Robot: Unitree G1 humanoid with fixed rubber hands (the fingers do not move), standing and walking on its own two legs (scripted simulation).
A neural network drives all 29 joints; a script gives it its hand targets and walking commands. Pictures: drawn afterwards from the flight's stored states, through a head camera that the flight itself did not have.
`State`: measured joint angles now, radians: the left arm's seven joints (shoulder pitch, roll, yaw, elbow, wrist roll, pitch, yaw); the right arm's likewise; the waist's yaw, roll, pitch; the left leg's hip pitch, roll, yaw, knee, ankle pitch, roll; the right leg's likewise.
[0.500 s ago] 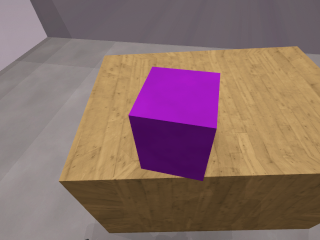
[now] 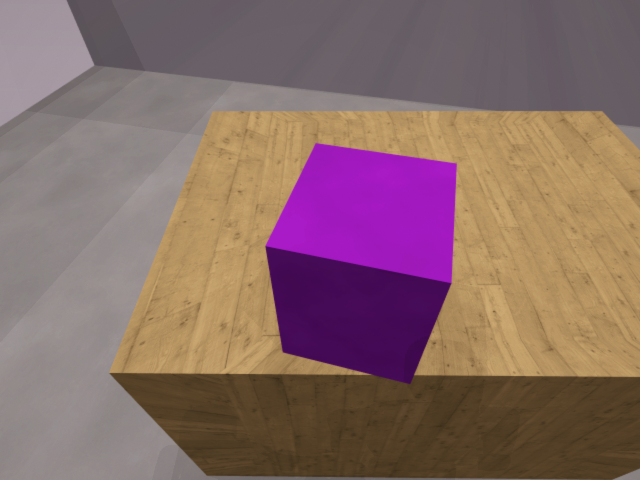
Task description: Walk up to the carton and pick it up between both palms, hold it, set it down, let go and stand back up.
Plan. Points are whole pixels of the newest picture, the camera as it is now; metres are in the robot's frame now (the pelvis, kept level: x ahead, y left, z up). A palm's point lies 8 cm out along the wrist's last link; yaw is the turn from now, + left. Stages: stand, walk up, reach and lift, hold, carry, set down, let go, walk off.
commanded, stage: walk up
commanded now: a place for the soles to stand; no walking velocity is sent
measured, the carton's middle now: (363, 264) +0.41 -0.04 +0.04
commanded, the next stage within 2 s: none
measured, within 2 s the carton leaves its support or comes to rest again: neither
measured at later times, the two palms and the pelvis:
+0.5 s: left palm out of the picture +0.11 +0.23 -0.10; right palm out of the picture +0.14 -0.30 -0.11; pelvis +0.04 -0.03 +0.00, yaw +0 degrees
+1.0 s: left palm out of the picture +0.11 +0.27 -0.11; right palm out of the picture +0.13 -0.25 -0.09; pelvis +0.03 +0.00 +0.00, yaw -3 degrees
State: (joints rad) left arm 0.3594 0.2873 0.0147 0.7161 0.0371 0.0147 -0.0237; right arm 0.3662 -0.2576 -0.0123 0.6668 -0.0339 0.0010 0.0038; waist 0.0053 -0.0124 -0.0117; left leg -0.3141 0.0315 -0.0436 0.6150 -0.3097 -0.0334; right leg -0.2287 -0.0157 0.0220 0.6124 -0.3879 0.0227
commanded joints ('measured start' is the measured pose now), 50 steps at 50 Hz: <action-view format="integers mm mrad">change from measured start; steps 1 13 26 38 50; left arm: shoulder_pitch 36 7 85 145 128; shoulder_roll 166 127 166 96 106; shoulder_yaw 46 37 62 32 68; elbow -78 -154 -120 -126 -105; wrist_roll -13 -11 1 -35 -12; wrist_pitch -47 -12 -25 30 16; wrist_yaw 10 20 37 58 33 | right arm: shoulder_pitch -26 88 -141 -62 -199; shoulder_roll -129 -206 -87 -211 -190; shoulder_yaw -50 -82 -48 -89 -87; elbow -107 -103 -152 -81 -69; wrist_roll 9 0 -11 8 9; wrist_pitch -28 -24 1 6 44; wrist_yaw -9 -30 -22 -41 -21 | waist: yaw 1 -46 60 -40 -6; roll -32 83 -126 179 207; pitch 73 -104 99 -84 34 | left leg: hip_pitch -11 287 -302 194 -97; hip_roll -5 142 -4 375 190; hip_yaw -9 -164 70 -444 -163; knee -22 -16 330 -262 -367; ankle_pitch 97 509 -147 159 -352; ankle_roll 65 182 20 363 195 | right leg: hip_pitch -41 -147 219 -188 -96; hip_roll -115 -16 -211 38 51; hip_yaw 170 18 161 84 -49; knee -199 146 -172 494 256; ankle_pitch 195 339 933 -310 -153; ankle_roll -87 -44 -193 -26 -3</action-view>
